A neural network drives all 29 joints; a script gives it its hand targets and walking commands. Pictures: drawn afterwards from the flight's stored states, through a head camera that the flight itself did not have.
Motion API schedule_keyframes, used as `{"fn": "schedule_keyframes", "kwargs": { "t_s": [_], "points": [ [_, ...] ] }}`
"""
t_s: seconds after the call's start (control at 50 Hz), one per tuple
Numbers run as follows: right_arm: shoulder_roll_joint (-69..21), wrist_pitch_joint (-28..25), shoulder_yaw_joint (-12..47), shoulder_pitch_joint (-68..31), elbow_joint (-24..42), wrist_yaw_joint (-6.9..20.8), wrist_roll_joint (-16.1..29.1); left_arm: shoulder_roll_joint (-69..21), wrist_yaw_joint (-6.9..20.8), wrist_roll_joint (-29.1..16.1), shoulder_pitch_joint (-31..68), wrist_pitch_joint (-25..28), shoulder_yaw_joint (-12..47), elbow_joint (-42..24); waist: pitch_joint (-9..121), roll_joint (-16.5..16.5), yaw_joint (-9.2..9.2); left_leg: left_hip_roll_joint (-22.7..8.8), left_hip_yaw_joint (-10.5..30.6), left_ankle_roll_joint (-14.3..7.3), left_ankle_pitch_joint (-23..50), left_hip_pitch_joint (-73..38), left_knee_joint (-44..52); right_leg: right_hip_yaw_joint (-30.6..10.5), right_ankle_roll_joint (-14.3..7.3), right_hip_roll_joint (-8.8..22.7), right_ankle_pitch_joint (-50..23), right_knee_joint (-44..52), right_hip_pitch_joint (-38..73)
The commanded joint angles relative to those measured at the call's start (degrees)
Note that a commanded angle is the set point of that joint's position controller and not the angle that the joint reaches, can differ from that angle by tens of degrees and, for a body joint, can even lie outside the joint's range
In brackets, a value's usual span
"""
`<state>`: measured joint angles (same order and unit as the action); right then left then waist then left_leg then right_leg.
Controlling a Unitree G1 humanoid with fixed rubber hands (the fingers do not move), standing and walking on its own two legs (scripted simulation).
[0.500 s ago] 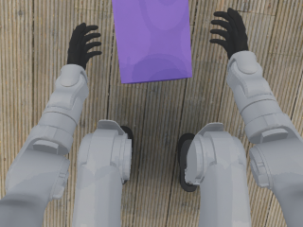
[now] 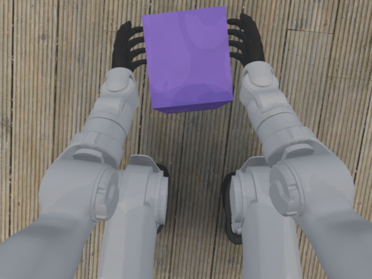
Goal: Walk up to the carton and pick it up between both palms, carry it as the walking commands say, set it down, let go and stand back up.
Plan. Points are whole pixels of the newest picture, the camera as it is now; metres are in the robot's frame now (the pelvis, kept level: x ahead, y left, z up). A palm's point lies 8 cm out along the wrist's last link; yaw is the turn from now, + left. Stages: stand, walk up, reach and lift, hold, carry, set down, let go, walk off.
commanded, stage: reach and lift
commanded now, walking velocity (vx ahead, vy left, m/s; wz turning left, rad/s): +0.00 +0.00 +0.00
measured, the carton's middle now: (188, 73) +0.49 +0.03 -0.25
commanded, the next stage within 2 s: none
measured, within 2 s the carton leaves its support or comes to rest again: leaves its support in 0.74 s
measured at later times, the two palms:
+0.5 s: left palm (125, 64) +0.49 +0.15 -0.17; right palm (252, 57) +0.51 -0.09 -0.16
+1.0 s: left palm (128, 71) +0.47 +0.14 -0.15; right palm (259, 63) +0.49 -0.10 -0.14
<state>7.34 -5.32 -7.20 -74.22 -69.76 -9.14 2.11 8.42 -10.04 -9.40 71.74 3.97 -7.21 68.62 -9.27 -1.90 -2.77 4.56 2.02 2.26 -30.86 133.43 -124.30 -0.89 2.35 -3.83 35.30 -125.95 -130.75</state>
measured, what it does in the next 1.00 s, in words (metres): stands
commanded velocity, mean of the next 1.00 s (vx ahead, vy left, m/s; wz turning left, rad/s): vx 0.00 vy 0.00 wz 0.00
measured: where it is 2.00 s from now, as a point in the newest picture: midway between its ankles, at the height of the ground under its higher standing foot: (194, 214)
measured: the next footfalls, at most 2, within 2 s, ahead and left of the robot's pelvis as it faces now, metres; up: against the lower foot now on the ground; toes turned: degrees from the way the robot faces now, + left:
none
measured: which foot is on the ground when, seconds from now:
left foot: down 0.00-1.00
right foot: down 0.00-1.00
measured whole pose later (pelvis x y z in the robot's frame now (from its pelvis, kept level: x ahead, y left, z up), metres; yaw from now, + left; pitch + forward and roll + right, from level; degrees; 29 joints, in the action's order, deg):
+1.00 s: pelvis +0.00 +0.00 -0.01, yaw -2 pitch +38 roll -1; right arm 2.6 4.5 -9.3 -65.7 -56.2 -12.9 1.0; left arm 5.3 -14.8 -6.8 63.2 -3.9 -8.5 57.2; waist -6.0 0.7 -2.6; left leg 7.5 4.5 5.3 -33.5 130.9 -126.8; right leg -2.3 4.3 -8.6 35.5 -127.5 -129.7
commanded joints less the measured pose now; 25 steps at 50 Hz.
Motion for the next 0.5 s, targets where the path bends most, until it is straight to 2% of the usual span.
{"fn": "schedule_keyframes", "kwargs": {
  "t_s": [0.0, 0.02, 0.04, 0.06, 0.08, 0.1, 0.12, 0.14, 0.16, 0.18, 0.2, 0.22, 0.24, 0.26, 0.28, 0.3, 0.32, 0.34, 0.36, 0.38, 0.4, 0.42, 0.44, 0.46, 0.48],
  "points": [
    [-29.64, 0.46, 6.79, -8.44, 4.62, 5.86, -3.56, -36.65, 7.04, 1.66, 14.80, 1.16, 8.35, -7.71, 54.96, -1.19, 4.40, 4.70, -4.26, 0.74, 16.08, -33.51, 10.34, 1.98, -2.27, -5.82, -15.22, 12.16, 26.95],
    [-31.52, 0.44, 6.01, -9.96, 6.48, 5.95, -4.89, -40.35, 7.98, 3.13, 15.92, 0.38, 6.73, -4.74, 52.71, -0.52, 5.35, 5.52, -2.73, 0.58, 17.27, -33.29, 9.63, 2.85, -2.52, -6.33, -15.73, 12.48, 23.06],
    [-28.98, 0.43, 2.87, -5.78, 4.60, 6.06, -7.18, -37.91, 8.09, 3.22, 16.24, 0.90, 6.35, -6.65, 51.51, 1.18, 7.02, 5.42, -2.71, 1.42, 18.07, -32.62, 9.34, 3.67, -2.23, -5.59, -16.72, 11.83, 22.84],
    [-35.04, 0.42, 6.30, -8.17, 5.01, 6.20, -6.50, -43.24, 8.82, 1.82, 23.15, 1.60, 10.07, -13.75, 56.45, 2.09, 6.27, 6.28, -3.79, 1.49, 20.05, -33.06, 10.08, 2.98, -2.54, -6.52, -17.99, 12.25, 26.21],
    [-35.39, 0.51, 8.19, -11.10, 6.92, 6.62, -4.68, -39.10, 8.55, 2.44, 21.72, 1.16, 9.74, -10.30, 57.52, 1.85, 3.91, 5.35, -3.56, 0.76, 20.93, -34.76, 9.00, 2.83, -2.38, -6.79, -18.83, 12.43, 24.41],
    [-32.34, 0.64, 3.95, -8.84, 6.76, 6.39, -7.04, -36.20, 7.96, 3.68, 16.81, 1.01, 6.46, -5.74, 51.24, 3.60, 5.69, 5.88, -2.19, 0.15, 18.12, -32.52, 9.91, 3.92, -2.02, -6.39, -16.16, 10.51, 21.16],
    [-39.85, 2.23, 5.54, -9.85, 2.55, 7.54, -7.15, -40.78, 9.22, 7.89, 13.93, -0.23, 2.84, -2.20, 49.98, 4.14, 1.32, 6.04, -3.57, -0.73, 17.53, -27.82, 10.04, 1.74, -1.96, -6.57, -16.79, 12.52, 23.75],
    [-38.84, 2.32, 5.88, -10.76, 6.89, 7.90, -7.41, -42.20, 9.86, 7.40, 16.05, -0.71, 3.35, -6.37, 50.05, 5.80, 2.61, 6.58, -4.42, -0.94, 15.60, -28.07, 8.88, 3.11, -1.81, -6.77, -15.58, 12.08, 24.92],
    [-39.32, 3.22, 3.91, -6.98, 4.63, 8.33, -8.34, -40.42, 10.10, 8.26, 17.18, -0.74, 2.97, -7.12, 50.12, 3.99, 0.25, 6.88, -4.94, -1.34, 12.99, -27.71, 10.19, 2.50, -2.00, -7.36, -13.44, 12.27, 23.44],
    [-44.12, 3.01, 6.50, -7.97, 7.85, 8.28, -7.70, -46.08, 10.67, 7.01, 20.01, -1.02, 6.76, -9.43, 54.19, 6.00, 3.92, 6.11, -3.73, -1.50, 18.83, -31.10, 9.62, 3.30, -1.54, -7.83, -18.09, 11.27, 25.19],
    [-45.35, 2.69, 8.01, -11.06, 8.66, 8.25, -5.39, -44.95, 10.98, 5.32, 18.41, -0.57, 6.74, -8.41, 53.31, 2.68, 2.00, 6.33, -5.47, -0.96, 18.27, -29.78, 7.80, 1.55, -2.12, -7.28, -18.11, 11.97, 25.43],
    [-44.32, 2.45, 8.31, -12.23, 10.87, 8.42, -5.36, -46.45, 11.23, 6.66, 15.91, -1.24, 6.53, -8.18, 54.06, 4.28, 0.69, 6.36, -5.21, -1.35, 19.57, -29.92, 7.90, 2.95, -1.20, -7.24, -19.32, 10.39, 26.05],
    [-40.87, 2.41, 8.28, -14.82, 11.74, 7.92, -4.08, -48.22, 12.10, 3.37, 20.83, -1.32, 8.12, -10.70, 55.40, 5.58, 4.30, 5.49, -5.81, -0.01, 17.05, -27.37, 6.53, 3.11, -1.81, -5.83, -17.48, 10.19, 28.52],
    [-47.45, 2.99, 9.74, -9.70, 10.60, 8.31, -3.38, -48.10, 12.20, 4.83, 20.23, -1.13, 8.60, -11.43, 56.98, 2.42, 0.04, 6.11, -5.89, 0.04, 17.43, -30.23, 7.79, 2.95, -1.87, -7.47, -17.73, 11.40, 25.87],
    [-47.55, 3.52, 7.50, -10.92, 9.09, 8.22, -4.26, -48.16, 12.29, 5.10, 19.07, -1.99, 6.63, -7.92, 54.51, 2.56, 3.27, 5.93, -5.17, -0.48, 15.72, -31.06, 7.79, 4.53, -1.97, -7.46, -15.21, 10.65, 24.05],
    [-50.38, 4.25, 5.34, -5.47, 5.12, 8.70, -7.57, -51.90, 12.82, 7.86, 19.23, -2.77, 6.16, -8.14, 50.79, 1.57, 2.04, 5.99, -5.05, -0.54, 16.42, -30.76, 8.73, 2.41, -1.84, -8.38, -17.68, 11.63, 23.96],
    [-51.72, 4.87, 5.66, -8.48, 6.65, 8.70, -7.44, -49.10, 12.94, 8.21, 20.58, -2.74, 4.47, -10.15, 51.35, 3.62, 0.23, 7.21, -5.50, -1.78, 16.18, -25.85, 7.62, 2.76, -2.23, -8.07, -16.70, 10.96, 23.68],
    [-50.60, 4.35, 6.63, -9.75, 12.00, 9.07, -6.47, -50.56, 13.28, 7.49, 20.56, -2.40, 7.49, -12.84, 52.72, 2.65, 2.07, 6.40, -4.71, -1.37, 18.08, -29.33, 7.72, 2.67, -1.95, -7.73, -17.46, 10.60, 23.33],
    [-50.96, 4.39, 8.15, -13.22, 10.73, 9.67, -6.18, -53.14, 14.03, 7.56, 17.59, -2.98, 6.53, -9.68, 54.38, 2.91, -1.60, 6.30, -5.83, -1.40, 21.25, -30.08, 7.01, 1.24, -2.12, -7.89, -19.91, 10.62, 25.71],
    [-54.13, 4.92, 7.83, -9.42, 11.03, 9.62, -6.68, -52.09, 13.62, 7.43, 18.49, -3.21, 6.52, -9.41, 53.53, 3.45, 1.80, 6.40, -5.44, -1.06, 19.17, -28.79, 6.89, 1.28, -2.33, -8.43, -21.19, 11.50, 25.51],
    [-51.81, 5.14, 5.85, -8.29, 8.47, 9.68, -7.03, -52.41, 13.34, 7.22, 19.02, -3.34, 7.07, -10.04, 53.68, 2.68, 1.26, 7.05, -5.91, -0.94, 18.20, -26.41, 8.80, 2.45, -2.04, -8.10, -20.32, 10.21, 27.77],
    [-54.12, 4.50, 8.67, -8.98, 10.19, 9.15, -5.29, -52.89, 12.78, 5.98, 19.98, -2.56, 10.08, -12.22, 55.82, 4.89, 1.53, 7.23, -5.77, -0.23, 20.79, -27.92, 7.63, 2.61, -2.11, -8.12, -21.81, 10.37, 26.39],
    [-51.44, 3.89, 7.69, -10.20, 13.28, 8.47, -6.01, -54.24, 12.56, 3.76, 17.90, -2.38, 9.04, -10.79, 54.89, 5.29, 3.69, 7.17, -5.51, -0.61, 19.89, -29.64, 7.83, 4.15, -1.36, -8.13, -20.73, 9.98, 26.97],
    [-53.04, 4.16, 7.49, -7.92, 11.71, 8.40, -5.97, -55.39, 12.75, 4.68, 19.01, -2.70, 9.73, -11.51, 56.97, 2.17, 3.57, 6.68, -6.90, 0.07, 20.83, -28.99, 7.19, 2.88, -2.35, -7.77, -22.42, 11.61, 31.50],
    [-55.48, 3.82, 9.30, -9.93, 13.34, 8.43, -4.58, -52.63, 12.68, 5.07, 18.67, -1.76, 11.69, -15.05, 58.64, 4.00, -1.69, 7.14, -5.51, -0.67, 22.86, -33.16, 8.27, 3.52, -1.32, -8.83, -23.56, 9.17, 26.98]
  ]
}}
